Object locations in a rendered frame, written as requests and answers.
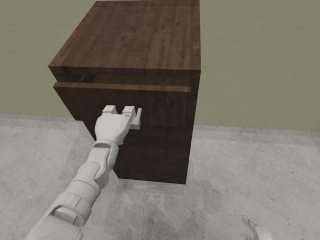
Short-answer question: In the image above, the handle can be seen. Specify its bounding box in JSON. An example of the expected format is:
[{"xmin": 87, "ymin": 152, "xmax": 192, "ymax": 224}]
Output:
[{"xmin": 130, "ymin": 108, "xmax": 142, "ymax": 130}]

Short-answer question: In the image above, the cabinet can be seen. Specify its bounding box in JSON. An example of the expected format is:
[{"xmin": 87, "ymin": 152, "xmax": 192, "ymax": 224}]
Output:
[{"xmin": 48, "ymin": 0, "xmax": 201, "ymax": 185}]

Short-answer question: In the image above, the right robot hand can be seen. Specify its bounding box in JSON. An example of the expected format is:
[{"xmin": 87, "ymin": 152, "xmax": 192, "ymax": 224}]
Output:
[{"xmin": 237, "ymin": 215, "xmax": 273, "ymax": 240}]

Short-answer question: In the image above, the robot left upper arm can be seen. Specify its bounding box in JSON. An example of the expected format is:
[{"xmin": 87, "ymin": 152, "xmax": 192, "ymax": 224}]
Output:
[{"xmin": 30, "ymin": 214, "xmax": 84, "ymax": 240}]

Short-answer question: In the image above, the left robot forearm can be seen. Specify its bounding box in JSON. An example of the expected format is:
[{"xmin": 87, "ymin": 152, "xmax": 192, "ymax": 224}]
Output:
[{"xmin": 24, "ymin": 139, "xmax": 119, "ymax": 240}]

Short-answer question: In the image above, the drawer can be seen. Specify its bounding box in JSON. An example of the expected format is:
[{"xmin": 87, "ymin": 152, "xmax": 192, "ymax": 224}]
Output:
[{"xmin": 53, "ymin": 74, "xmax": 191, "ymax": 127}]

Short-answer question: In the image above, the left robot hand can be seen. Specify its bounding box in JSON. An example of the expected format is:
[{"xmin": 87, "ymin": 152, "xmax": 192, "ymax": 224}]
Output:
[{"xmin": 95, "ymin": 105, "xmax": 136, "ymax": 146}]

